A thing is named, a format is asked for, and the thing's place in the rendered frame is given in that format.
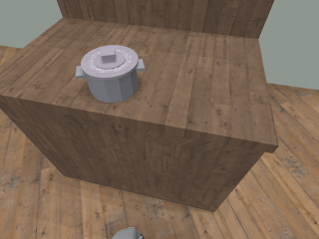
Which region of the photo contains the knob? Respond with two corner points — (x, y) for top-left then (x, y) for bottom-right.
(101, 47), (117, 61)

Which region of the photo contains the pot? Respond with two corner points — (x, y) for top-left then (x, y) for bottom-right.
(75, 59), (145, 104)

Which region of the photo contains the lid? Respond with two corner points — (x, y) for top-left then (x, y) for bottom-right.
(81, 45), (139, 81)

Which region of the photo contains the table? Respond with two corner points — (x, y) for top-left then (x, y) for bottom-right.
(0, 0), (279, 212)

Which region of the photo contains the left robot thigh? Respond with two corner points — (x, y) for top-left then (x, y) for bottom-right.
(112, 228), (144, 239)

